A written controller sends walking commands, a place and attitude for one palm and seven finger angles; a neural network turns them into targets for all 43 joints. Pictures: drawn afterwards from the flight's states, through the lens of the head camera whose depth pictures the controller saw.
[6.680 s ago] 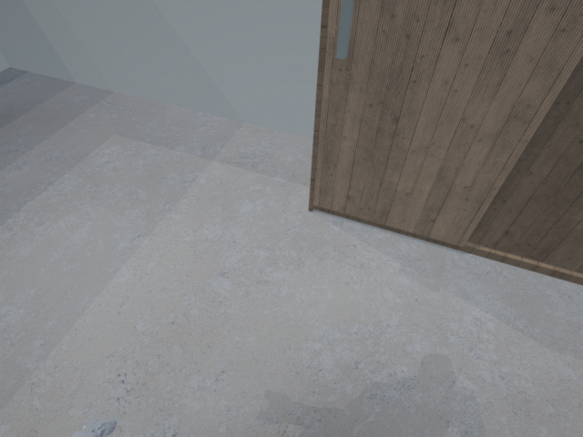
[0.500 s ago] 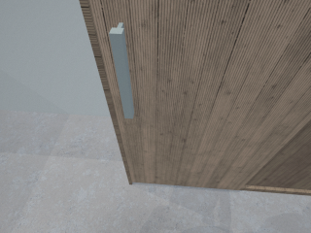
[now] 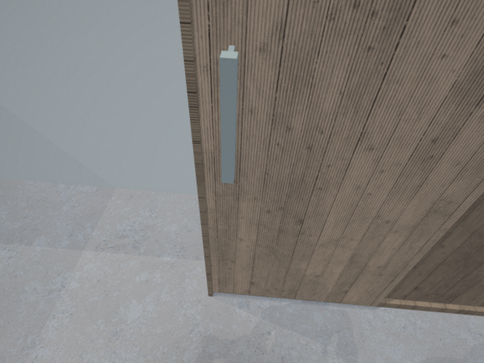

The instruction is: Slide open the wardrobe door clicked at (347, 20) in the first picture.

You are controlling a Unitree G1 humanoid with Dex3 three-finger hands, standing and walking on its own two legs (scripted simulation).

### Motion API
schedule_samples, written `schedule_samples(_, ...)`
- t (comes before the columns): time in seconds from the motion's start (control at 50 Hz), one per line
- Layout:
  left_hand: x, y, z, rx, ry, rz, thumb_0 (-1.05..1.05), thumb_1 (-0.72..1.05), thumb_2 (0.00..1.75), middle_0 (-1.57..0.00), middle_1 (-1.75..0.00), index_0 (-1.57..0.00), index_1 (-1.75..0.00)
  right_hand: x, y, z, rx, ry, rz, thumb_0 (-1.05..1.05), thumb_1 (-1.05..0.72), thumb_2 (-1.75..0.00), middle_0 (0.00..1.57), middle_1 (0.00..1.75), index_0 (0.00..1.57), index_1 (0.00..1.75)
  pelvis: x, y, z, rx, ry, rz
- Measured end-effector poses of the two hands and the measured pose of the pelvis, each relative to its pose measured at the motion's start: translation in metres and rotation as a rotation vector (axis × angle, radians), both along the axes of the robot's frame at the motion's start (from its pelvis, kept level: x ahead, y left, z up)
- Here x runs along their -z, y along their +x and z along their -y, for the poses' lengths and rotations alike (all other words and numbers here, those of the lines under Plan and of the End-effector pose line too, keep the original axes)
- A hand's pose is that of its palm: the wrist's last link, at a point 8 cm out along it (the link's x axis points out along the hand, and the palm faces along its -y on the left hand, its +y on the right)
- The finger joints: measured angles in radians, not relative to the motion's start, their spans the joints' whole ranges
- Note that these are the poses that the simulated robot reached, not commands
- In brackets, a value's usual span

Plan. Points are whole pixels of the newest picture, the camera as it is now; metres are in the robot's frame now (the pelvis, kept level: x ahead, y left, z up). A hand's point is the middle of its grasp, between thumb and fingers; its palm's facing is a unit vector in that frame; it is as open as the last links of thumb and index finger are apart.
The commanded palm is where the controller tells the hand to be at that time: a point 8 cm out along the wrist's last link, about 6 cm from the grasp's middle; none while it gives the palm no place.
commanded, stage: look again from close up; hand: left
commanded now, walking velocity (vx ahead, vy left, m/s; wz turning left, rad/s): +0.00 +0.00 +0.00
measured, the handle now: (229, 121) +0.52 +0.06 +0.15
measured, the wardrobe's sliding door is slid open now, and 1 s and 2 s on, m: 0.00 0.00 0.00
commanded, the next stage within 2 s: raise the hand with hooked fingers in 1.92 s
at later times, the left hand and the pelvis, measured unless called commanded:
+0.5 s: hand out of the picture -0.05 +0.21 -0.17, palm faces -0.01 -0.97 -0.23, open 7.4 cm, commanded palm none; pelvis -0.02 +0.01 +0.00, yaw +0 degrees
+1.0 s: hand out of the picture -0.06 +0.16 -0.17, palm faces +0.02 -0.99 -0.16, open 7.4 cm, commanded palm none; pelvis -0.02 +0.00 +0.00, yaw +0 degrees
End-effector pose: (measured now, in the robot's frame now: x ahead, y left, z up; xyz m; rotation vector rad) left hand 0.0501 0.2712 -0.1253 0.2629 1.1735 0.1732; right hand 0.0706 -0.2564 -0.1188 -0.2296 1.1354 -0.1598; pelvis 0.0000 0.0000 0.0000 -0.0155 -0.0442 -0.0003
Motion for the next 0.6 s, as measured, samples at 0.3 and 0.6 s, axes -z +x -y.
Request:
schedule_samples(0.3, 0.01, -0.076, -0.001, -0.031, -0.03, -0.192, 0.01, 0.91, 0.9, -0.2, -0.3, -0.2, -0.3, 0.005, -0.067, -0.003, 0.06, -0.007, -0.166, 0.01, -0.9, -0.9, 0.2, 0.3, 0.2, 0.3, -0.003, -0.015, -0.01, 0.001, 0.0, -0.006)
schedule_samples(0.6, 0.016, -0.101, 0.029, -0.058, -0.082, -0.229, 0.01, 0.91, 0.9, -0.2, -0.3, -0.2, -0.3, 0.015, -0.073, -0.023, 0.072, 0.054, -0.173, 0.0, -0.9, -0.9, 0.2, 0.3, 0.2, 0.3, -0.003, -0.022, -0.006, 0.0, 0.0, 0.001)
